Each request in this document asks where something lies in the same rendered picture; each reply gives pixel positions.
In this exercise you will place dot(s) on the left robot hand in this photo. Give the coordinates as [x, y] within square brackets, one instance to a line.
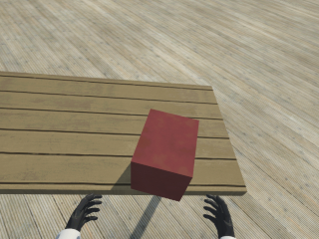
[78, 217]

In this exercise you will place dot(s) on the left robot forearm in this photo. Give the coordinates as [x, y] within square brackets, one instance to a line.
[69, 234]

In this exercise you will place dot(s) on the carton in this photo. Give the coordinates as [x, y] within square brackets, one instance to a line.
[163, 161]

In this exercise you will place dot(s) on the right robot hand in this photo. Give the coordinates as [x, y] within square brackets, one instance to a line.
[222, 219]

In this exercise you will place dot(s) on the table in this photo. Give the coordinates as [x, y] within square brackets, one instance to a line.
[70, 135]

